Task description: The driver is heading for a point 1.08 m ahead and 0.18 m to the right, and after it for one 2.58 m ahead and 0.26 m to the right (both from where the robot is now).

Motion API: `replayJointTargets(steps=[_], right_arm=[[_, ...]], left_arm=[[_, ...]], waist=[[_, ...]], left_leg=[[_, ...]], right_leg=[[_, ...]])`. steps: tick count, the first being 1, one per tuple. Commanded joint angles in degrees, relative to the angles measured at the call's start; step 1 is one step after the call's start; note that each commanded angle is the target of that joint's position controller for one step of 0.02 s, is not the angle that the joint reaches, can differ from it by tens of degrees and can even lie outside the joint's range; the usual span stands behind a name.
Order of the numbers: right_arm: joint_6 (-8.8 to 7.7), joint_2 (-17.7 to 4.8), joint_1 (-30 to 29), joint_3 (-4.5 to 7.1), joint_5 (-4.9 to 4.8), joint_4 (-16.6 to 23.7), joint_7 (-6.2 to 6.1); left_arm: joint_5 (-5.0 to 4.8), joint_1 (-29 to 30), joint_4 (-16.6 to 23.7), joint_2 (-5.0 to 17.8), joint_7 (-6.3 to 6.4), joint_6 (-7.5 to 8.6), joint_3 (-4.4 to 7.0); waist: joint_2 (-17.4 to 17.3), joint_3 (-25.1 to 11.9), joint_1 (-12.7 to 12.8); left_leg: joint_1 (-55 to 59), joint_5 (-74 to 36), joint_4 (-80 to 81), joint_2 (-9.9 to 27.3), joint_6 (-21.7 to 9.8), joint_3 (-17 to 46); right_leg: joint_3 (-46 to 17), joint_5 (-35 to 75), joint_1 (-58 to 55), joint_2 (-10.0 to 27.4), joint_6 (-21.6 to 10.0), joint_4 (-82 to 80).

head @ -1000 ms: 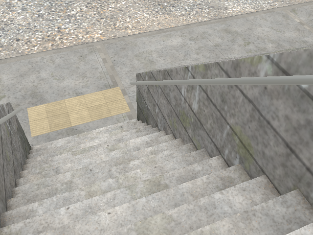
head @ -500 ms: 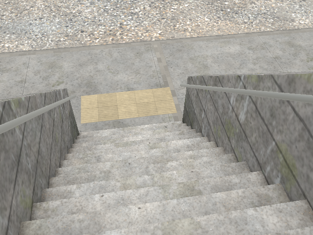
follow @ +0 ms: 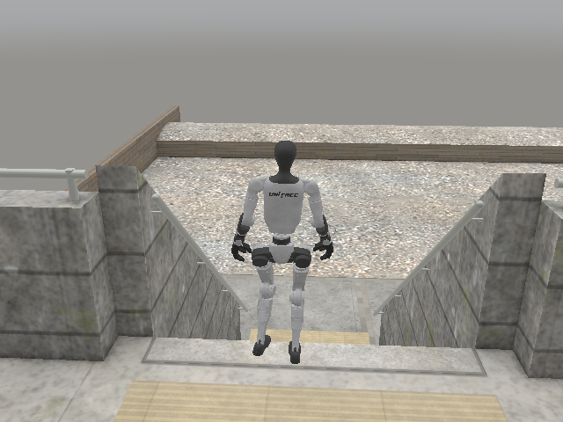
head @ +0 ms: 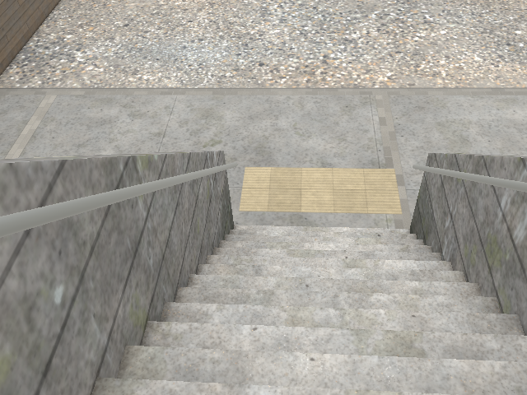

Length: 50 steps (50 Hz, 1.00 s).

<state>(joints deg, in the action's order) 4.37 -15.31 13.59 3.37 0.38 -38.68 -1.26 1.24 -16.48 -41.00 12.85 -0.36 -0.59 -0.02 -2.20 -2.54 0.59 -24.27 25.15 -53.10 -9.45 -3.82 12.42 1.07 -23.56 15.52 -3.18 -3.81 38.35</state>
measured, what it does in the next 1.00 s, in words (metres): goes down, turning right: left foot, then right foot 0.20 m lower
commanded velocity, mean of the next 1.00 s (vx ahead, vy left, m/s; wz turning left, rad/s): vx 0.48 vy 0.00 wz -0.26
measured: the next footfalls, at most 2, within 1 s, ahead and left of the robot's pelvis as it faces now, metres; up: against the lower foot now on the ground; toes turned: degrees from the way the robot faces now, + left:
left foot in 0.40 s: +0.05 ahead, +0.14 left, +0.00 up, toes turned +0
right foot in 0.90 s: +0.22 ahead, -0.05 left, -0.20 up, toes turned -15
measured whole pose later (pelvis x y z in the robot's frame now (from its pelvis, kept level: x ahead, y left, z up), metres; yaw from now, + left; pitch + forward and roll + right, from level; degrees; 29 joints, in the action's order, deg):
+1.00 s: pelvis +0.18 +0.01 -0.20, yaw -19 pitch -2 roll +1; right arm -0.4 -14.7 19.8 2.3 3.5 -48.6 -2.5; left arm -0.5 -17.7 -50.0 13.0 -1.4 -0.7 2.4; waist -1.0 2.5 -1.4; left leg -41.7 33.1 -110.2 4.1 -2.2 0.1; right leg -1.0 -17.6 18.4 -6.8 -6.6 38.6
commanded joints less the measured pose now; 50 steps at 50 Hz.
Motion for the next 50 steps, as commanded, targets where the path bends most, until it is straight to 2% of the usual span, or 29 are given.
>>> replayJointTargets(steps=[1,4,6,8,14,19,20,21,22,23,24,25,26,27,29,30,33,34,36,38,41,43,44,45,46,47,48,49,50], right_arm=[[-1.62,-7.4,-3.8,2.25,0.36,3.5,-0.15],[-1.66,-4.1,-3.5,1.36,0.55,2.0,0.8],[-1.44,-4.2,-3.1,1.41,0.9,0.6,0.66],[-1.44,-3.8,-4.8,1.23,1.14,0.2,0.65],[-1.16,-4.8,-9.9,0.88,1.6,0.4,0.12],[-2.01,-3.5,-2.6,0.15,1.9,-2.1,0.54],[-2.66,-3.5,6.0,0.38,1.7,-4.6,0.6],[-4.01,-5.9,18.2,1.5,2.01,-7.8,0.66],[-5.52,-9.8,21.0,2.03,1.59,-8.6,1.14],[-6.38,-7.7,16.9,0.57,-0.1,-8.2,2.08],[-7.03,-11.9,14.6,2.0,-0.51,-7.6,2.02],[-7.71,-11.3,10.9,1.65,0.24,-7.3,1.82],[-8.56,-9.0,4.3,0.9,0.89,-6.4,1.53],[-8.99,-7.0,2.3,0.16,1.49,-5.9,1.53],[-9.6,-7.1,4.8,-0.28,1.36,-6.8,1.38],[-10.52,-6.5,4.7,-0.29,1.18,-7.4,0.95],[-11.71,-7.4,12.2,-0.14,1.39,-9.1,0.21],[-11.76,-6.8,11.7,-0.27,1.47,-8.4,0.14],[-12.31,-6.8,10.7,-0.29,1.63,-8.5,-0.62],[-12.24,-6.8,11.4,-0.02,2.28,-8.8,-1.21],[-9.67,-5.6,15.3,0.38,3.26,-10.7,-1.35],[-7.51,-6.9,16.0,1.27,2.79,-11.9,-1.82],[-7.04,-7.3,15.2,1.32,2.17,-11.7,-2.07],[-6.23,-6.9,7.8,1.53,1.62,-10.8,-1.96],[-6.22,-0.3,7.4,-0.1,2.46,-6.5,-1.08],[-5.81,-1.7,10.6,-0.79,2.91,-3.7,-0.65],[-5.47,-4.1,9.7,-0.42,3.36,-3.5,-0.67],[-5.84,-3.6,6.0,-0.93,3.2,-1.7,-1.69],[-5.5,-6.8,1.5,-0.19,3.68,-3.2,-1.55]], left_arm=[[-0.2,1.2,4.0,8.5,0.04,2.48,2.47],[-0.58,-2.4,2.7,8.2,0.76,3.4,2.49],[-0.4,-6.1,1.3,9.1,1.08,3.81,2.86],[-0.91,-8.8,0.6,9.7,1.45,3.83,3.02],[-0.01,-11.0,-0.1,11.1,1.48,3.06,3.34],[-0.61,-5.6,0.2,11.6,1.32,2.55,3.34],[-0.98,-2.3,0.5,11.8,1.24,2.25,3.42],[-1.56,0.9,1.3,12.0,1.48,1.88,3.89],[-1.14,1.9,2.7,7.1,2.25,1.57,3.4],[-0.4,-3.0,1.6,7.0,3.51,1.05,3.63],[-0.53,-6.7,1.1,7.6,3.81,0.08,3.68],[-0.01,-3.1,1.5,9.7,3.81,-0.63,4.18],[0.4,0.1,1.2,10.4,3.61,-1.1,4.78],[0.2,0.7,0.6,10.1,3.16,-1.88,5.09],[0.18,-1.5,-1.2,8.1,2.23,-3.14,5.4],[0.63,-0.6,-1.2,9.1,1.4,-2.79,6.24],[1.35,5.2,-0.1,6.4,0.32,-2.61,5.59],[0.68,7.7,1.2,6.2,-0.22,-2.51,5.34],[0.49,10.6,2.3,4.9,-1.28,-2.18,4.71],[-0.46,11.4,2.0,5.0,-2.05,-2.14,4.44],[-1.29,10.1,0.5,4.4,-1.67,-1.96,3.79],[-1.2,-1.7,-4.5,6.6,-0.52,-1.87,4.77],[-0.25,-10.3,-7.4,7.7,-0.15,-1.25,5.59],[-0.04,-19.3,-9.8,10.5,-0.27,-0.42,6.93],[-0.15,-17.1,-9.9,14.6,-1.12,0.47,6.25],[-2.61,-13.0,-7.7,13.7,-1.53,0.57,5.85],[-3.4,-13.5,-7.9,12.9,-1.6,0.1,5.94],[-1.9,-12.0,-8.5,14.0,-0.49,0.34,5.59],[-1.36,-7.5,-7.4,9.0,-0.17,0.69,3.71]], waist=[[7.6,7.7,-1.3],[6.9,3.6,-1.0],[5.9,1.5,-0.3],[4.7,0.7,0.2],[8.3,1.6,2.3],[10.6,2.0,-1.6],[9.4,0.5,-6.3],[0.9,-1.1,-13.3],[-13.0,2.8,-12.1],[-3.9,6.8,-4.6],[-7.4,3.7,-1.6],[-5.7,6.1,-1.4],[-6.0,10.0,-0.3],[-4.9,10.2,0.5],[-2.5,8.6,1.9],[2.0,7.8,3.4],[-3.3,5.5,-1.0],[-0.4,7.2,-0.8],[-2.0,7.1,-0.8],[-1.9,7.8,-2.2],[-2.7,8.7,-5.0],[-3.9,2.9,-1.2],[-1.6,2.1,3.7],[6.3,1.5,12.5],[15.0,2.4,5.3],[10.4,-3.5,1.8],[7.0,-5.0,2.3],[8.8,-3.4,0.9],[4.9,4.4,-0.5]], left_leg=[[-15.4,-5.3,-11.6,1.6,1.1,-0.6],[-11.0,-9.9,-14.8,2.0,2.4,-4.3],[-12.2,-13.8,-17.9,2.5,1.6,-4.1],[-15.1,-16.3,-16.9,2.7,1.2,-4.0],[-15.0,-12.6,-14.7,5.1,2.6,-7.6],[4.5,-6.7,-3.6,7.8,3.0,-15.2],[16.8,-6.5,2.0,6.9,2.1,-16.4],[28.3,-17.3,10.3,8.3,0.3,-13.5],[26.2,-37.4,18.2,21.2,-3.1,5.1],[20.9,-58.6,18.0,25.4,-1.1,9.3],[17.7,-44.3,24.1,29.9,-3.8,14.0],[12.6,-24.3,27.3,29.2,-6.2,14.9],[7.4,-20.7,25.4,28.9,-7.5,13.0],[2.9,-24.4,23.1,27.2,-6.8,8.7],[-2.8,-29.7,21.0,24.8,-4.5,0.9],[-3.4,-8.7,15.3,20.7,-1.7,-3.6],[3.7,-5.5,12.7,22.2,-0.8,-2.4],[-3.0,0.9,12.7,20.2,-0.9,-6.2],[-4.3,8.9,9.5,21.2,-1.7,-7.1],[-3.4,7.0,5.7,21.5,-1.4,-9.5],[4.6,-6.5,-4.3,21.6,-2.1,-12.3],[9.0,-25.5,-19.2,21.5,-2.5,-15.3],[3.2,-34.1,-36.1,19.6,-2.0,-17.2],[-9.1,-8.5,-66.2,12.5,-1.4,-21.7],[-32.2,22.7,-74.5,9.9,-1.2,-19.0],[-37.7,15.7,-69.8,13.1,-0.7,-14.1],[-41.6,16.4,-68.8,12.6,0.7,-12.6],[-43.5,1.7,-52.0,14.4,2.4,-8.0],[-42.9,-6.4,-46.1,15.3,4.2,-7.9]], right_leg=[[-25.8,8.4,-3.0,17.0,-7.9,-22.3],[-16.2,30.7,-3.7,14.4,-9.2,-18.4],[-15.5,37.8,-7.2,15.7,-10.4,-13.9],[-15.0,38.2,-9.4,15.7,-10.0,-10.5],[-16.5,38.7,-7.3,16.4,-10.8,-6.1],[-14.9,36.9,6.4,13.7,-9.1,-1.4],[-11.6,41.0,13.1,11.7,-7.1,6.1],[-6.9,39.8,20.5,5.3,-3.5,25.5],[-6.8,-3.0,31.2,-4.3,-1.3,45.3],[-12.2,-3.5,34.9,-3.9,-1.8,44.5],[-10.8,-4.4,33.8,-2.3,-0.3,43.7],[-11.2,-1.3,34.8,0.5,0.3,39.6],[-12.4,4.8,34.9,2.2,0.2,38.1],[-10.3,9.5,31.2,1.6,0.4,38.1],[-7.1,16.8,23.7,0.0,-0.1,37.3],[-10.5,28.9,24.0,0.7,-0.3,28.2],[-7.3,35.8,30.0,-0.9,-0.7,25.3],[-5.5,42.2,24.8,-1.7,-0.2,16.6],[-4.6,52.1,19.7,-1.4,0.7,11.3],[-1.7,51.2,15.5,-1.0,1.6,4.2],[2.0,42.9,9.2,1.8,1.1,-9.8],[0.7,35.8,-3.1,3.4,-1.8,-17.8],[0.0,35.9,-13.6,2.4,-4.7,-21.4],[-5.5,44.9,-22.6,6.9,-11.0,-22.8],[-8.8,69.9,-30.8,11.0,-8.7,1.9],[-16.8,66.7,-30.7,15.3,-11.2,2.7],[-24.6,40.7,-26.1,19.1,-15.7,-3.3],[-33.2,1.8,-15.8,22.1,-17.1,-11.6],[-32.3,-5.8,-6.6,17.8,-15.7,-14.3]])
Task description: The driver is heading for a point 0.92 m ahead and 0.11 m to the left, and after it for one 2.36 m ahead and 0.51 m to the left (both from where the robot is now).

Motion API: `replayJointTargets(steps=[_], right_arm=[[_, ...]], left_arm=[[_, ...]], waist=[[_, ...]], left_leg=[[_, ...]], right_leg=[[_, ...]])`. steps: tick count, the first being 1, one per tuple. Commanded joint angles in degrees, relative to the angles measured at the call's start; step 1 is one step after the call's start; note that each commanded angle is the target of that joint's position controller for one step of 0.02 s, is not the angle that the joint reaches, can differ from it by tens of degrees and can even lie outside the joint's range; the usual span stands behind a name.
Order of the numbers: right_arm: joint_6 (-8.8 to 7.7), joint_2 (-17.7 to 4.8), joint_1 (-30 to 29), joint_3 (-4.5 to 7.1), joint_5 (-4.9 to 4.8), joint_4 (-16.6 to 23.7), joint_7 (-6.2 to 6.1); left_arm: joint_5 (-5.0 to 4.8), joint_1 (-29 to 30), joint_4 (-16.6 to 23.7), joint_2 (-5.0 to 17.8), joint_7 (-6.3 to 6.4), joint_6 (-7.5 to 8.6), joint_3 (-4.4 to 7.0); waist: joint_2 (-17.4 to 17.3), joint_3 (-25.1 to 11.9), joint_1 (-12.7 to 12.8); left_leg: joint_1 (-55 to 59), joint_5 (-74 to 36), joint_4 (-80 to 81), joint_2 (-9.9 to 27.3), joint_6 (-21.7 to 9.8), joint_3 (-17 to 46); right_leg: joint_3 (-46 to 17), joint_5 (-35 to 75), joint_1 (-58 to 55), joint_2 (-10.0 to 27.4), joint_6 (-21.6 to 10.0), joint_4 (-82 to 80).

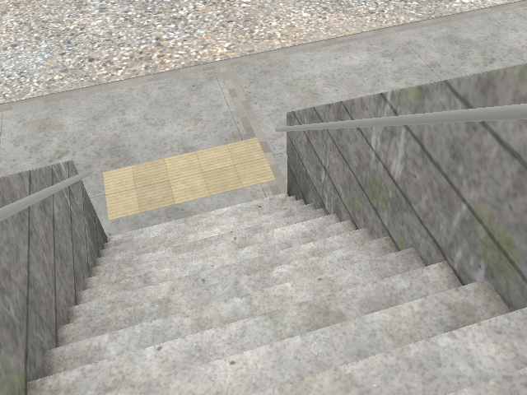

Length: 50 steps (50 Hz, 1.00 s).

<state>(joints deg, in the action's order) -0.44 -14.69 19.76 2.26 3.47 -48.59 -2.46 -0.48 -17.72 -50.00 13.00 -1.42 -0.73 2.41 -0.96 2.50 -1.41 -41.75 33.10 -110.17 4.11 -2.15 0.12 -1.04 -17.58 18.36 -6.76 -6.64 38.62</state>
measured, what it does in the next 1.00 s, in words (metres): goes down: left foot 0.20 m lower, then right foot 0.20 m lower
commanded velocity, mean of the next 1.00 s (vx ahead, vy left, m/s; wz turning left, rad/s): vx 0.50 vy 0.00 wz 0.16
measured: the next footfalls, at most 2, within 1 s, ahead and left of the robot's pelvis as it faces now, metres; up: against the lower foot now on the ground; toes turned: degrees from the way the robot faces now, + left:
left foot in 0.44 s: +0.29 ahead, +0.14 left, -0.20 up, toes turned +0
right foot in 0.92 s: +0.56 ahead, +0.01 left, -0.40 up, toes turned +15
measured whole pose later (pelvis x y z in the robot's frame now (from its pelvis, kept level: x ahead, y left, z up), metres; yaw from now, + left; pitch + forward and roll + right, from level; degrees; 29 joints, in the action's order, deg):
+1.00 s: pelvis +0.51 +0.08 -0.38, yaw +14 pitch +0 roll +2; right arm -1.5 -11.8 23.0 1.2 0.9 -54.6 -2.4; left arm 0.4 -17.3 -50.8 12.5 -1.4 4.2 1.8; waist 1.8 -4.0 -2.8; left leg -30.3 48.8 -109.1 -12.1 -7.0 2.2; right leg -0.3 -11.1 12.7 -1.2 -4.2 26.9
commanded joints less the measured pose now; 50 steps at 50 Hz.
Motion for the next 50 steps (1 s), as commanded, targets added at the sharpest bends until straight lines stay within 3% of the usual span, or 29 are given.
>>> replayJointTargets(steps=[1,4,6,11,16,18,19,20,21,22,23,24,25,26,27,28,30,31,32,34,35,39,43,44,45,46,47,48,50], right_arm=[[0.0,-5.6,-9.2,0.12,-0.02,9.1,0.14],[1.36,-2.6,2.5,-0.26,0.75,0.8,0.68],[0.72,-5.9,-2.9,1.61,-0.42,2.4,2.13],[0.63,-2.3,-11.7,1.09,-0.2,5.3,3.51],[-0.91,-2.4,-10.5,1.56,-1.05,3.2,3.5],[-1.56,-0.5,-12.7,0.71,-2.75,4.7,3.4],[-1.56,-1.1,-5.7,1.29,-2.65,3.4,3.33],[-1.42,-2.8,1.3,1.94,-2.94,0.1,2.94],[-1.28,-3.7,13.0,2.65,-3.41,-3.5,2.98],[-0.52,-6.9,24.1,4.28,-3.05,-7.3,3.45],[-0.49,-8.0,24.3,3.04,-3.7,-7.8,4.6],[-0.45,-7.6,21.5,2.04,-4.51,-7.0,5.19],[-0.4,-7.9,20.6,2.09,-5.15,-6.7,5.11],[-0.61,-8.4,19.2,1.88,-4.1,-6.5,4.68],[-0.9,-10.7,17.7,2.43,-3.75,-6.9,3.78],[-2.16,-6.3,14.7,0.48,-3.41,-6.9,3.21],[-2.46,-1.9,7.3,-1.5,-3.46,-4.8,1.63],[-2.79,-3.1,6.6,-1.25,-3.94,-4.0,1.08],[-2.75,-7.0,7.9,-0.06,-3.62,-4.8,1.03],[-3.03,-4.7,12.2,-0.36,-4.8,-5.9,-0.06],[-2.6,-2.7,10.8,-0.88,-5.07,-4.8,-0.81],[-2.61,-1.2,10.2,-1.11,-3.32,-2.8,-0.44],[-2.13,-0.7,10.4,-0.94,-1.85,-4.7,0.68],[-1.37,0.2,13.6,-1.21,-1.12,-5.6,-0.35],[-0.27,-3.0,6.4,-0.65,-0.83,-6.2,0.17],[-1.02,-4.0,5.3,-0.29,-2.4,-5.4,0.83],[-1.7,-2.9,10.1,0.66,-2.88,-5.3,1.45],[-1.57,-1.0,14.4,0.27,-4.52,-4.3,0.14],[-1.53,-2.0,3.9,-0.37,-1.15,-3.8,-0.71]], left_arm=[[0.78,-2.2,3.5,5.6,2.17,1.47,-0.69],[1.88,-6.8,0.9,9.3,2.61,2.46,0.36],[0.21,-11.9,-1.6,6.5,2.96,3.5,-0.07],[0.14,-10.8,-0.5,4.7,3.61,3.44,-0.73],[1.87,-11.3,-1.4,6.0,3.59,4.58,-0.97],[3.32,-9.3,-0.9,6.1,3.71,3.72,-1.07],[4.02,-6.6,-1.3,7.2,4.4,3.24,-0.86],[3.8,-9.2,-2.4,6.2,4.1,2.98,-1.16],[3.76,-9.3,-3.5,6.0,4.47,2.84,-1.35],[3.27,-4.9,-4.0,6.8,4.42,2.79,-0.17],[3.21,-7.3,-1.8,0.3,3.99,3.46,-1.03],[2.0,-9.9,2.1,0.5,4.01,3.63,-1.79],[2.49,-7.1,2.4,2.8,3.85,3.35,-1.95],[3.43,-4.3,1.5,3.3,4.1,2.79,-1.85],[4.61,-0.4,2.8,3.6,3.56,2.15,-1.87],[5.26,3.6,3.8,4.3,3.6,1.31,-1.3],[4.28,8.5,5.3,2.7,2.77,0.18,-1.98],[4.81,8.5,4.5,0.4,2.21,0.52,-2.67],[4.42,1.4,-0.5,1.1,2.38,0.6,-1.61],[3.82,4.9,-0.3,5.9,1.65,1.93,0.41],[4.07,10.0,1.8,4.9,1.25,2.6,-0.4],[3.06,14.7,4.8,0.5,1.36,2.78,-0.9],[2.45,7.3,3.1,1.8,1.36,4.97,-0.18],[0.87,7.9,4.0,1.6,2.64,5.61,-0.63],[1.48,-5.1,-0.2,2.4,1.85,4.97,0.89],[2.14,-17.4,-3.9,4.3,1.89,4.92,1.28],[1.32,-18.6,-4.4,8.4,1.62,4.13,2.7],[1.29,-20.7,-4.6,7.0,-0.18,3.87,1.25],[-0.04,-25.1,-5.7,6.9,-0.94,4.6,0.76]], waist=[[3.7,4.8,-0.7],[4.5,-1.8,-2.7],[5.2,0.5,-0.4],[7.1,5.1,2.2],[6.3,4.9,4.3],[5.1,7.6,6.1],[8.7,5.8,2.7],[6.5,2.7,2.6],[6.7,-0.8,-2.3],[-0.3,-2.3,-10.2],[-10.7,-4.1,-4.4],[-10.5,-6.9,1.2],[-4.9,-6.8,-0.6],[-0.9,-4.2,-0.8],[-6.1,-2.8,-0.6],[-0.5,1.6,2.4],[1.8,6.4,5.3],[-2.2,4.6,4.6],[-6.7,-0.5,6.0],[-5.2,-1.2,3.2],[-1.1,-0.5,1.8],[-4.8,3.2,-2.4],[-5.8,2.5,-4.6],[-1.7,6.3,-6.7],[-6.8,-3.0,0.8],[-2.8,-3.3,6.9],[13.3,-2.6,5.5],[14.9,-7.8,1.4],[4.8,-5.3,7.2]], left_leg=[[-19.0,-24.0,26.0,0.9,6.0,3.3],[-1.3,-34.3,29.8,-0.4,7.0,1.6],[-11.6,-44.9,40.4,-0.5,4.5,5.1],[-3.3,-58.6,57.3,-2.3,2.5,6.0],[6.9,-58.3,60.4,-8.1,-0.2,7.7],[15.0,-49.9,73.8,-8.5,-0.7,-1.7],[21.5,-46.1,75.3,-5.7,-2.5,-1.3],[28.3,-43.3,78.3,-6.7,-3.4,-3.0],[36.4,-46.9,88.1,-4.9,-5.3,-3.2],[50.6,-52.1,94.9,0.7,-10.4,4.2],[59.8,-81.7,73.1,7.7,-9.3,9.5],[64.1,-94.0,67.1,10.9,-10.6,17.2],[59.7,-82.5,71.2,12.6,-14.2,19.9],[49.5,-55.4,74.7,11.7,-15.7,22.1],[42.5,-32.8,79.8,14.0,-20.0,32.8],[33.7,-26.5,78.9,9.1,-16.5,29.9],[9.7,-32.0,82.9,3.0,-13.1,23.4],[4.1,-38.1,84.1,1.8,-11.9,22.5],[5.2,-42.4,82.8,2.1,-11.5,22.4],[19.8,-29.5,72.8,-0.6,-11.6,24.0],[16.9,-18.9,70.0,-3.8,-10.8,22.0],[17.3,-24.2,63.5,-6.6,-10.1,22.2],[23.1,-32.1,48.4,-7.7,-10.3,22.6],[30.9,-35.8,44.7,-10.0,-9.3,18.9],[19.3,-51.2,35.4,-6.9,-10.7,21.9],[9.9,-52.0,18.8,-8.2,-8.2,18.7],[-0.7,2.7,-5.6,-17.4,-5.3,9.0],[-21.0,21.8,-10.4,-15.0,-4.3,5.9],[-30.0,13.5,-6.2,-11.0,-4.0,7.3]], right_leg=[[-29.4,-8.4,5.0,19.2,-12.2,-16.4],[-27.4,14.1,9.6,16.1,-10.3,-10.6],[-26.0,3.2,0.8,12.2,-6.8,-2.1],[-25.1,-15.1,9.1,11.4,-7.1,1.5],[-18.1,0.6,8.8,11.5,-6.0,15.6],[-12.4,6.9,10.1,10.6,-5.1,18.8],[-13.2,13.8,10.2,12.8,-6.1,23.1],[-9.0,26.8,7.1,11.3,-5.3,31.0],[-6.3,38.2,5.1,11.0,-5.0,45.0],[-1.8,19.4,17.7,4.3,-2.9,74.8],[4.9,-30.7,37.6,-1.7,-0.2,96.4],[3.3,-27.3,49.1,2.1,-0.1,91.9],[3.5,-23.8,52.9,4.1,0.9,86.2],[-0.2,-19.5,52.4,6.9,0.7,79.6],[-1.1,-17.4,54.3,8.5,2.9,75.0],[-3.4,-2.6,53.3,10.2,4.7,62.4],[0.4,13.4,36.1,8.9,9.0,37.4],[3.4,22.0,24.1,8.0,9.2,32.1],[2.3,30.0,15.5,8.3,8.2,34.2],[-1.8,42.2,26.4,9.3,6.6,23.0],[-0.9,49.9,22.7,7.8,6.5,12.2],[0.7,44.2,15.2,4.5,6.4,-2.5],[-1.7,42.6,8.2,5.0,4.7,-6.6],[-2.0,37.1,10.4,7.3,4.5,-29.4],[2.2,43.5,-12.0,6.1,3.3,-12.2],[-0.5,44.8,-24.1,9.4,0.1,-17.8],[-9.3,61.9,-32.5,20.3,-4.7,-24.7],[-15.6,86.9,-51.1,30.4,-7.3,3.3],[-14.8,64.8,-40.9,29.1,-9.7,-1.5]])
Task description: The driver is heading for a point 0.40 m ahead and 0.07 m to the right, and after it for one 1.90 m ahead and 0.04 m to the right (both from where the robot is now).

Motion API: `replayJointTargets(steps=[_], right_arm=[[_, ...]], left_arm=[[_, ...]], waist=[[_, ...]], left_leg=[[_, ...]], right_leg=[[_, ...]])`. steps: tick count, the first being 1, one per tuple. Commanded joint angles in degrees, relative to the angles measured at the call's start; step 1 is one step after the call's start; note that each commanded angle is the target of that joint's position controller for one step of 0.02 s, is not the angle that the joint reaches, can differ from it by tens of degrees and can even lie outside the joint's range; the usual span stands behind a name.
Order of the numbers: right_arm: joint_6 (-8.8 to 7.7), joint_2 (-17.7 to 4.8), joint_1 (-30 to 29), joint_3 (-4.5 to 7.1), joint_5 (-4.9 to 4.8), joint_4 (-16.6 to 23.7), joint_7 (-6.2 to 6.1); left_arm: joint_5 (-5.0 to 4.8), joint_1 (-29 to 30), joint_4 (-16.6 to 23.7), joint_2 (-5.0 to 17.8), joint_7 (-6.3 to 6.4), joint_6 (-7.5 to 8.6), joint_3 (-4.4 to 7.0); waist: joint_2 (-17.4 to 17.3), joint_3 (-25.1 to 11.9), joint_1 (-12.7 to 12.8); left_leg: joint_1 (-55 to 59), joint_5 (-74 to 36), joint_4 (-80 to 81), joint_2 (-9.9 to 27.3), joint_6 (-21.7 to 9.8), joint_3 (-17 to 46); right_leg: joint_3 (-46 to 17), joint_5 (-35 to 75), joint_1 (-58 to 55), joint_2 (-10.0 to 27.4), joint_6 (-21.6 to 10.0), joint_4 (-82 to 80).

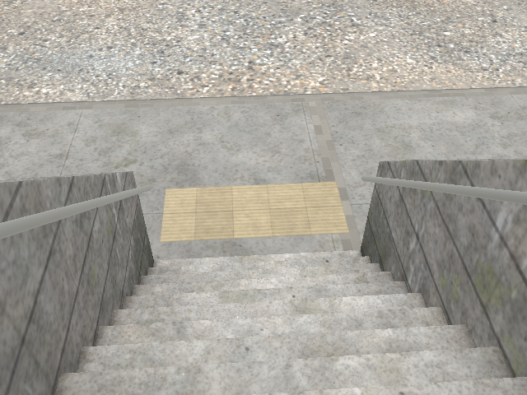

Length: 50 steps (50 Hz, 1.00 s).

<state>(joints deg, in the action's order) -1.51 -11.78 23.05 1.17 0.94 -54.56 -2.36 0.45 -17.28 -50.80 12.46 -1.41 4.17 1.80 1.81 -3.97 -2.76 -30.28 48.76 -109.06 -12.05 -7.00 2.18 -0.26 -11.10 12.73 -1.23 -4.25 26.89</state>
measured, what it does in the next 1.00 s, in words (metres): goes down, turning right: left foot 0.20 m lower, then right foot 0.20 m higher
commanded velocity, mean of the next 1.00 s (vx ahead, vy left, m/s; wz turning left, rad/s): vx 0.09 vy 0.00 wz -0.39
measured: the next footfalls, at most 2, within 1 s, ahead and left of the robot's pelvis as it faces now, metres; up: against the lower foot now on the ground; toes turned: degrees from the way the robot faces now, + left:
left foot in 0.36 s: +0.27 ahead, +0.10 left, -0.20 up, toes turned -4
right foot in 1.00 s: +0.06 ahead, -0.11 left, +0.00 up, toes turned -28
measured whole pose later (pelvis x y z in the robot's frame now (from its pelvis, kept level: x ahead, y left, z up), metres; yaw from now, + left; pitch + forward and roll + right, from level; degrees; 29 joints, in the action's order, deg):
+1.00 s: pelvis +0.10 +0.00 -0.20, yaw -26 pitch -3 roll +0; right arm 1.2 -20.5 23.0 3.0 0.8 -44.2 -1.4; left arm -1.6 -2.9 -29.7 10.1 -0.2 -6.3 -2.7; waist -3.9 -3.7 -3.8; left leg -15.1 10.0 -27.9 12.2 0.3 -17.9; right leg 1.8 -53.1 37.7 0.4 -6.4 98.2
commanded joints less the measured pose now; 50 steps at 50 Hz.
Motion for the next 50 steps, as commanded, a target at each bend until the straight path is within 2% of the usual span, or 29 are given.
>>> replayJointTargets(steps=[1,2,3,4,5,6,7,9,10,12,13,15,16,18,19,20,21,22,23,24,25,29,31,38,41,45,48,49,50], right_arm=[[0.27,-5.2,-2.2,0.74,1.73,2.3,-0.21],[0.15,-3.4,-4.3,0.49,2.58,4.3,-0.14],[0.89,-3.7,-5.8,0.6,1.93,4.1,0.09],[1.29,-4.3,-6.4,0.76,2.33,3.3,0.46],[1.64,-2.0,-0.6,0.66,2.76,-1.3,0.7],[2.6,0.2,8.7,0.4,2.27,-6.0,1.0],[2.39,-4.4,2.4,1.83,2.65,-3.9,1.37],[0.26,-5.2,-13.7,1.39,2.24,0.9,1.48],[-0.71,-2.3,-17.5,0.01,2.62,3.0,2.29],[-1.19,0.6,-18.6,-0.81,0.19,4.6,2.96],[-1.19,0.0,-16.4,-0.61,-1.33,5.3,3.12],[-1.21,-3.4,-13.5,0.86,-1.62,5.9,2.97],[-1.32,-3.5,-7.3,1.26,-0.39,4.1,3.05],[-1.61,-8.1,1.9,2.83,-1.56,2.0,2.26],[-0.91,-12.2,8.9,3.66,-0.2,0.1,2.51],[-0.38,-12.4,10.1,3.56,-1.78,1.6,3.25],[-0.12,-12.1,10.3,3.61,-3.31,2.2,3.71],[0.3,-10.5,8.4,2.88,-3.24,3.5,3.38],[0.37,-11.7,5.2,2.99,-1.94,4.9,2.1],[0.56,-11.4,2.3,2.58,-0.04,6.2,1.01],[1.39,-9.5,-0.6,1.43,0.45,6.4,0.64],[1.36,-7.0,-2.7,-1.28,0.01,7.8,0.06],[0.99,-6.5,-4.0,-2.17,-0.47,9.5,0.13],[-0.68,-13.7,2.4,0.21,1.05,11.9,-0.82],[-0.26,-14.8,4.6,1.11,1.98,12.5,-0.91],[0.01,-16.7,-0.3,2.39,2.52,13.4,-0.21],[1.43,-19.0,-4.8,4.17,-0.5,14.2,1.4],[2.51,-19.8,-4.9,5.39,-1.71,14.2,1.17],[4.82,-17.8,-4.6,5.9,-1.39,14.4,0.69]], left_arm=[[-1.35,-22.1,-5.1,6.4,-0.08,-0.53,0.61],[-0.32,-24.1,-6.8,7.3,0.43,0.59,0.3],[-0.21,-16.6,-6.5,4.7,1.33,0.23,-0.74],[-0.29,-10.7,-5.6,0.5,2.07,0.29,-2.43],[0.12,-8.1,-4.4,0.6,2.06,0.64,-2.63],[-0.15,-4.8,-3.8,4.0,2.36,0.93,-2.15],[-2.15,-10.7,-6.3,2.2,2.71,1.51,-2.01],[-3.39,-16.4,-6.8,3.5,4.23,1.59,-2.13],[-2.51,-14.2,-5.9,3.3,5.05,1.28,-2.16],[-0.19,-12.2,-5.3,3.7,5.05,-0.32,-1.67],[0.73,-13.1,-5.3,3.3,5.19,-1.11,-1.34],[1.39,-16.8,-6.0,1.2,5.39,-3.29,-1.51],[0.53,-15.6,-5.6,1.3,4.91,-3.53,-1.6],[1.56,-15.5,-3.2,4.4,5.05,-4.07,0.03],[-0.56,-19.1,-3.3,1.4,4.54,-4.16,0.06],[-2.79,-22.6,-1.5,3.1,5.46,-4.78,0.18],[-2.37,-16.7,0.1,3.7,5.91,-5.06,0.19],[-0.92,-10.0,2.1,3.7,5.93,-5.21,0.63],[-0.18,-3.2,6.4,3.4,5.48,-5.69,0.46],[1.83,3.7,8.8,3.3,5.78,-7.2,0.23],[2.0,6.9,9.7,2.4,5.95,-9.06,-0.05],[0.96,11.9,13.7,-2.3,5.26,-11.7,-1.13],[0.56,13.2,15.6,-1.6,5.01,-11.89,-0.98],[1.77,22.0,23.5,1.5,5.47,-11.76,-0.4],[-0.07,26.4,26.3,2.1,4.66,-11.14,-0.86],[-1.65,26.2,28.3,0.9,3.13,-10.38,-2.73],[-2.19,12.8,24.5,1.5,1.42,-10.45,-3.37],[-2.52,2.9,21.1,3.6,0.58,-10.46,-2.56],[-2.0,-5.9,16.2,6.4,-0.28,-10.16,-1.55]], waist=[[-1.8,3.8,6.2],[4.6,5.2,5.6],[4.9,9.8,1.5],[1.6,11.4,-1.5],[2.7,7.6,-3.6],[7.9,3.2,-7.1],[5.5,7.2,-4.0],[-0.8,9.9,3.3],[-3.1,8.9,3.8],[1.9,9.2,5.9],[3.5,10.2,6.5],[3.4,12.3,8.9],[3.8,9.1,7.2],[-3.5,8.5,3.2],[-14.1,-1.0,3.7],[-15.0,-12.6,2.5],[-11.3,-15.2,-0.2],[-8.5,-11.9,-1.0],[-10.8,-9.7,-0.7],[-7.9,-3.7,-0.1],[-6.5,1.8,2.0],[-7.5,6.9,4.9],[-7.4,6.8,5.6],[-6.7,1.5,0.3],[-6.5,0.9,-2.5],[-10.1,0.2,-1.2],[-14.8,-1.0,3.7],[-11.9,-0.6,6.8],[5.6,6.0,10.8]], left_leg=[[-37.8,-7.8,-5.9,5.2,0.9,3.9],[-40.6,-20.7,4.8,6.9,1.9,11.0],[-30.9,-32.6,25.7,9.8,4.4,12.1],[-12.5,-43.9,42.5,9.8,6.4,4.9],[6.8,-53.1,44.2,9.1,6.8,-3.2],[17.2,-57.9,36.4,8.8,6.7,-4.0],[3.6,-70.6,40.7,11.0,5.1,-1.0],[-12.5,-70.7,54.4,11.7,4.9,-1.0],[-6.4,-81.3,67.5,11.4,5.8,-0.8],[8.2,-79.0,78.8,10.6,7.3,-1.5],[10.8,-79.7,85.4,12.7,7.2,0.3],[13.7,-79.8,94.9,16.0,6.7,1.3],[24.1,-81.7,88.9,14.2,6.4,-2.8],[31.8,-85.9,105.2,22.8,4.7,5.0],[54.1,-123.1,81.6,29.2,4.3,3.0],[66.4,-126.6,66.4,37.6,-0.2,5.1],[64.0,-112.5,68.4,38.1,-2.1,7.6],[55.1,-101.0,72.3,36.1,-2.9,6.7],[47.8,-82.3,79.5,39.7,-9.8,13.3],[34.1,-62.1,86.9,40.2,-14.3,15.5],[22.8,-55.5,89.3,37.4,-13.5,12.5],[9.8,-47.5,87.4,30.4,-7.0,5.1],[6.2,-41.6,86.1,27.7,-4.8,2.4],[27.0,-48.6,88.6,35.3,-9.6,8.0],[31.0,-52.1,91.0,35.7,-10.3,4.0],[23.0,-45.9,96.5,34.1,-3.9,-8.0],[6.7,-41.2,98.2,31.3,1.5,-15.7],[0.1,-32.2,94.0,31.1,2.5,-15.0],[-8.8,-16.5,74.4,26.8,3.6,-15.8]], right_leg=[[-16.3,55.0,-22.4,20.8,-12.8,8.5],[-20.7,48.7,-17.2,23.0,-14.9,10.2],[-18.4,41.4,-0.8,20.9,-12.6,7.1],[-11.1,38.0,17.2,13.4,-9.4,3.5],[-6.8,40.0,27.6,9.1,-7.3,4.4],[-8.4,43.4,31.2,10.9,-7.5,6.7],[-10.4,27.9,22.6,7.2,-6.4,12.6],[-15.8,11.2,7.6,6.2,-7.1,17.6],[-14.4,-0.2,11.2,4.0,-6.6,19.7],[-13.3,-3.4,18.0,2.2,-6.6,20.8],[-13.5,-1.0,16.7,2.5,-6.7,24.0],[-16.1,6.5,13.7,2.4,-6.8,29.7],[-16.1,9.2,19.1,2.2,-6.3,35.0],[-14.9,-10.6,20.1,-3.8,-5.7,53.3],[-6.5,-42.3,36.6,-9.2,-2.1,73.9],[-2.2,-56.9,46.1,-8.5,-0.9,95.2],[-2.2,-51.5,51.4,-6.5,-0.6,103.6],[-1.4,-43.8,53.6,-6.2,-0.1,108.0],[0.5,-35.8,57.1,-5.3,1.6,110.8],[-1.8,-23.9,56.6,-3.9,3.1,110.3],[-1.1,-20.7,54.1,-4.0,4.1,111.1],[-3.2,-15.8,56.2,-5.8,7.2,114.7],[-2.2,-8.7,56.1,-7.0,9.1,112.5],[-4.2,-20.1,63.4,-3.1,8.9,118.9],[-2.1,-26.1,59.5,0.2,6.5,110.5],[2.7,-31.8,40.6,4.7,2.4,91.9],[2.8,-47.4,11.3,1.5,-3.4,69.4],[0.8,-46.0,2.0,-1.1,-6.6,59.0],[-9.5,-43.3,1.2,-1.9,-10.6,37.9]])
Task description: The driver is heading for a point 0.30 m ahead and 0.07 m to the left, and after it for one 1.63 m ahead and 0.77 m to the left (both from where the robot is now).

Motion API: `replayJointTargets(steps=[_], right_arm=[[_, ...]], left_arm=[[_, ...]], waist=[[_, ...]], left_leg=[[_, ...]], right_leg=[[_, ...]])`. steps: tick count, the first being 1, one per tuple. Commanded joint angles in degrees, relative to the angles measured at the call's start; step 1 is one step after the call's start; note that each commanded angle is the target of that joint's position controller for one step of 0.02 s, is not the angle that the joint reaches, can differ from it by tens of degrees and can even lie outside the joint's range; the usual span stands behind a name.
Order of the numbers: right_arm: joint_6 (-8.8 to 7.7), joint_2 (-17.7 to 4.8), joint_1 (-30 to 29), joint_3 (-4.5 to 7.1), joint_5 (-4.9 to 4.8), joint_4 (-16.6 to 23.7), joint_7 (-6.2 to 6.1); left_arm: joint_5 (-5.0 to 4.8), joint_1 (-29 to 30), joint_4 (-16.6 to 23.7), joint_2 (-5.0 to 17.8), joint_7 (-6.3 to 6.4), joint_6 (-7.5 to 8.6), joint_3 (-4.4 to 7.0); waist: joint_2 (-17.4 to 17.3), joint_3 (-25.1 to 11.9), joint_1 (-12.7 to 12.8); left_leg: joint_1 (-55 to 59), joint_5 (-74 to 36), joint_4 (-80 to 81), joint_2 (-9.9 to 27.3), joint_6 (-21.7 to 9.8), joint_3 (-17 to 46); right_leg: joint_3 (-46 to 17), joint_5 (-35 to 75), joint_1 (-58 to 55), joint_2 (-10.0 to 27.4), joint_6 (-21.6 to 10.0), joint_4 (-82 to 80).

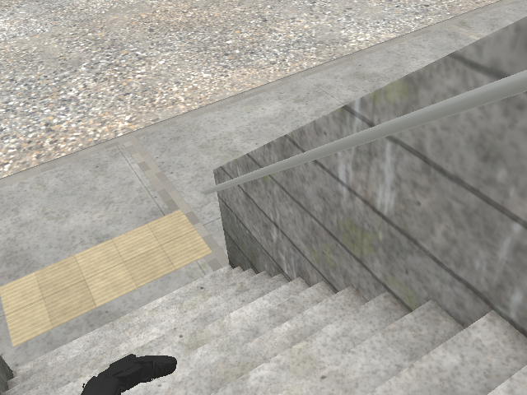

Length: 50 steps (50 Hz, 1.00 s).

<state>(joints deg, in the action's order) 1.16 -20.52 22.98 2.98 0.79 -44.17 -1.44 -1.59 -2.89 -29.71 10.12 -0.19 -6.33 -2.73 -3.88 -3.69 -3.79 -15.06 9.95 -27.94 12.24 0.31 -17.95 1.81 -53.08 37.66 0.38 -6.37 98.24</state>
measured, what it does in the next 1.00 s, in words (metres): climbs, turning left: left foot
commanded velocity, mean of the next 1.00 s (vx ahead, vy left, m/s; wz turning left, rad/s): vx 0.18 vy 0.00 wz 0.25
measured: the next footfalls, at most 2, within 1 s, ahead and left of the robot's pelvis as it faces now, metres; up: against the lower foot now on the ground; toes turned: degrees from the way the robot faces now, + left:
left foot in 0.58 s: -0.08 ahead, +0.12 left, +0.20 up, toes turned +12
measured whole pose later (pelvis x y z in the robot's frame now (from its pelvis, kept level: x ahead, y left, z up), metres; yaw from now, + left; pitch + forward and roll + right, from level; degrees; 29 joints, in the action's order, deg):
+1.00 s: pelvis +0.07 +0.06 +0.08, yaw +19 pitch -1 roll +1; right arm -1.4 -13.3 25.2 0.9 2.8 -52.3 -1.1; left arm 0.4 -10.9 -46.5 14.0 -0.9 1.4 1.3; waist 3.8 -2.1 -2.7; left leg -15.5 52.1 -73.0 -7.2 -3.9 2.7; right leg 0.5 24.2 27.0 -1.8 -3.5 34.5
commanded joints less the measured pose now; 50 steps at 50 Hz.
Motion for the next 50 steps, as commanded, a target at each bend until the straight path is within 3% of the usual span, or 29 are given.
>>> replayJointTargets(steps=[1,2,3,4,5,6,7,10,12,17,18,21,22,27,29,30,31,32,33,34,35,37,38,40,42,46,48,49,50], right_arm=[[2.88,-4.8,-12.7,3.53,0.93,12.8,1.34],[1.8,-7.0,-20.7,4.12,1.49,12.3,3.03],[0.28,-2.1,-13.7,3.03,-1.36,10.1,2.94],[-0.32,1.6,-9.4,1.89,-1.67,6.5,2.1],[0.18,1.5,-5.6,2.03,-0.35,3.7,0.78],[1.65,-1.1,-3.5,3.39,0.39,1.7,-0.47],[2.95,-2.5,-4.2,4.15,-0.34,1.8,-0.84],[4.85,-0.4,-6.7,2.84,0.47,3.7,0.49],[5.08,0.9,-9.7,2.09,1.61,4.8,1.21],[5.29,-0.1,-13.8,2.64,3.21,6.0,-0.19],[5.41,0.6,-13.1,2.33,2.07,6.3,-0.37],[6.07,0.2,-16.1,2.34,1.82,8.0,-0.41],[6.17,1.6,-15.0,1.41,0.98,7.6,-0.23],[6.14,1.3,-13.4,0.75,-0.09,6.9,0.35],[5.64,0.6,-4.5,0.87,-0.84,4.8,0.67],[4.79,1.0,8.7,1.1,-0.66,0.8,1.01],[3.6,-5.0,17.8,2.0,-1.46,-3.7,1.17],[2.52,-4.8,18.4,0.88,-3.76,-3.1,1.3],[1.87,-7.1,18.3,1.38,-1.85,-1.9,0.45],[1.36,-8.2,8.0,1.39,0.11,-0.8,-0.36],[1.09,-8.0,-1.0,1.35,1.13,0.2,-0.55],[0.29,-4.6,-5.0,0.44,1.52,0.8,0.25],[-0.56,-0.3,-3.9,-0.99,0.73,-1.2,0.4],[-1.75,0.0,0.2,-1.28,-0.52,-2.9,0.07],[-2.99,0.7,-1.9,-1.66,-0.87,-2.5,-0.23],[-3.43,1.5,2.3,-0.95,1.11,-5.2,1.17],[-3.55,1.9,0.5,-1.03,2.55,-6.2,0.77],[-3.08,2.6,3.4,-1.02,2.55,-7.5,-0.01],[-2.45,0.6,0.2,-0.53,3.12,-7.7,-0.89]], left_arm=[[-1.1,-27.8,-4.8,17.6,-0.6,0.72,4.66],[0.19,-31.4,-6.9,15.3,1.68,3.1,4.09],[2.85,-25.3,-10.7,11.8,3.98,3.03,2.45],[3.78,-15.9,-11.8,10.1,4.6,2.78,1.76],[4.22,-5.4,-11.0,8.6,4.16,3.27,1.47],[4.11,-1.0,-9.9,4.7,3.07,3.45,0.88],[3.11,1.3,-9.3,2.2,2.24,3.53,0.27],[1.29,0.3,-10.0,5.4,1.9,3.9,2.03],[1.29,-7.4,-12.0,6.7,2.52,5.07,3.02],[2.6,-19.5,-13.7,8.8,3.64,7.04,4.7],[2.99,-20.4,-12.5,8.9,3.39,6.7,4.3],[3.34,-20.7,-11.4,10.8,3.2,6.22,4.97],[3.36,-18.0,-10.5,11.0,3.45,6.06,4.67],[3.45,-14.7,-10.7,15.9,2.26,6.51,6.62],[3.0,-7.3,-9.4,16.8,1.8,6.58,7.11],[2.46,-1.6,-8.9,16.0,1.71,6.11,7.15],[4.24,2.2,-6.2,9.3,1.71,5.91,5.68],[6.19,5.6,-3.7,7.8,2.09,6.38,4.82],[5.77,8.1,-1.7,7.7,1.52,7.44,4.27],[4.81,5.1,-4.2,9.0,1.19,8.57,4.7],[4.63,2.2,-6.8,10.7,1.48,8.68,5.52],[4.58,-3.2,-12.0,12.0,1.68,7.17,6.51],[4.24,-4.7,-13.5,13.0,1.14,6.66,7.18],[4.58,-4.2,-14.3,8.9,0.18,6.29,6.17],[4.52,-1.6,-13.1,5.8,-1.07,6.95,4.5],[2.51,2.2,-11.2,6.3,-1.29,7.84,4.16],[1.58,-6.1,-14.0,7.1,-0.66,8.32,4.95],[1.11,-7.2,-14.9,8.0,-0.26,8.53,5.13],[1.0,-14.0,-16.7,8.8,-0.14,8.74,5.9]], waist=[[40.0,9.6,17.2],[22.8,14.5,22.4],[20.9,16.7,14.0],[20.6,16.0,6.7],[21.2,10.6,1.0],[19.3,8.2,-1.6],[16.5,7.7,-3.0],[8.7,8.2,-4.6],[5.1,6.6,-0.9],[9.6,0.2,6.3],[9.4,0.1,6.1],[11.0,-0.3,7.7],[12.6,-0.2,7.3],[14.4,2.0,6.5],[13.9,1.1,0.4],[5.1,0.3,-8.5],[-21.2,6.5,-10.4],[-15.8,9.7,-7.8],[-7.0,5.8,-8.2],[-1.8,9.0,-1.2],[-1.3,10.4,4.5],[-1.1,9.6,7.5],[4.1,10.0,8.5],[0.5,7.0,7.0],[2.9,6.5,7.6],[-2.7,8.9,0.1],[-5.9,5.5,1.9],[-3.4,7.7,0.8],[-5.5,6.8,3.9]], left_leg=[[-59.2,57.2,-29.2,-10.3,1.7,14.7],[-58.7,38.0,-27.6,-13.4,0.9,47.1],[-55.6,29.4,-23.8,-17.9,-0.4,51.6],[-46.6,20.3,-26.5,-19.6,-0.6,50.6],[-32.5,8.1,-36.9,-22.5,0.2,42.9],[-23.4,0.8,-50.6,-25.6,2.2,35.1],[-19.4,-2.9,-60.4,-26.3,3.4,31.9],[-26.2,-4.0,-71.7,-24.3,4.1,26.5],[-31.6,-7.0,-71.9,-23.4,3.3,24.9],[-39.6,-4.3,-67.9,-19.5,3.4,26.1],[-36.8,-1.0,-65.8,-19.4,3.0,23.4],[-36.3,2.8,-64.8,-18.0,2.4,23.2],[-31.9,11.0,-61.6,-15.8,1.5,22.0],[-18.6,18.0,-45.1,-13.1,-1.1,15.1],[-1.1,23.0,-35.4,-15.3,-2.6,10.3],[13.2,21.1,-24.1,-16.9,-4.1,11.3],[18.5,-9.8,-16.4,-9.6,-6.3,35.7],[18.5,-34.9,-10.2,-4.9,-7.9,51.3],[14.2,-7.4,1.4,2.3,-12.7,68.3],[7.3,7.9,2.2,3.8,-15.6,68.5],[-0.2,11.9,-1.2,2.7,-15.8,64.0],[-9.2,6.4,-5.8,-1.5,-14.2,53.2],[-13.9,18.4,-14.0,-7.3,-12.5,45.4],[-11.5,19.7,-15.3,-8.9,-12.6,43.2],[-23.1,31.4,-14.1,-11.0,-12.4,38.9],[-13.5,25.3,-21.6,-12.6,-11.1,32.0],[-7.2,13.8,-32.2,-10.0,-11.3,32.0],[-0.4,7.7,-36.7,-10.0,-10.7,31.6],[-1.5,-1.7,-42.8,-8.5,-11.6,32.9]], right_leg=[[-65.2,-0.6,-32.2,14.5,-17.4,-62.8],[-71.7,6.2,-24.9,14.1,-16.1,-72.9],[-62.5,2.7,-18.8,13.9,-13.5,-73.1],[-50.2,6.5,-10.0,11.2,-10.0,-68.0],[-35.6,11.0,1.4,9.0,-8.2,-60.9],[-27.1,15.0,10.9,8.9,-7.4,-57.9],[-23.2,18.4,16.6,9.2,-6.2,-58.6],[-19.5,25.3,10.8,10.3,-4.7,-57.6],[-16.9,32.1,-0.6,10.7,-5.1,-54.2],[-14.6,56.5,-25.4,13.1,-5.3,-49.1],[-14.0,68.0,-25.0,14.2,-7.1,-51.4],[-14.8,74.3,-26.7,17.5,-9.3,-49.8],[-15.9,77.6,-24.2,20.6,-10.1,-53.4],[-10.8,43.8,-14.2,18.8,-4.5,-54.0],[-3.3,43.2,-2.5,16.6,-1.0,-45.7],[5.2,49.5,8.3,12.2,1.8,-23.5],[7.5,15.7,29.6,1.4,3.9,1.8],[-0.4,15.2,40.2,-1.5,3.8,0.5],[-5.0,14.6,39.9,-1.9,5.1,-3.4],[-9.2,25.3,37.1,0.8,5.4,-11.1],[-9.8,31.9,31.0,1.9,6.0,-15.8],[-5.0,39.4,18.9,0.1,6.3,-16.5],[-6.8,54.7,15.3,-0.1,6.1,-24.5],[-3.7,63.8,13.1,-1.7,5.1,-28.2],[-0.4,81.2,-3.6,-3.4,4.5,-41.0],[1.3,78.2,-10.4,-4.1,4.5,-61.9],[-0.4,82.1,-13.1,-2.6,3.3,-58.1],[-4.5,77.5,-8.7,0.5,2.0,-69.2],[-6.3,73.5,-14.3,2.8,0.8,-74.0]])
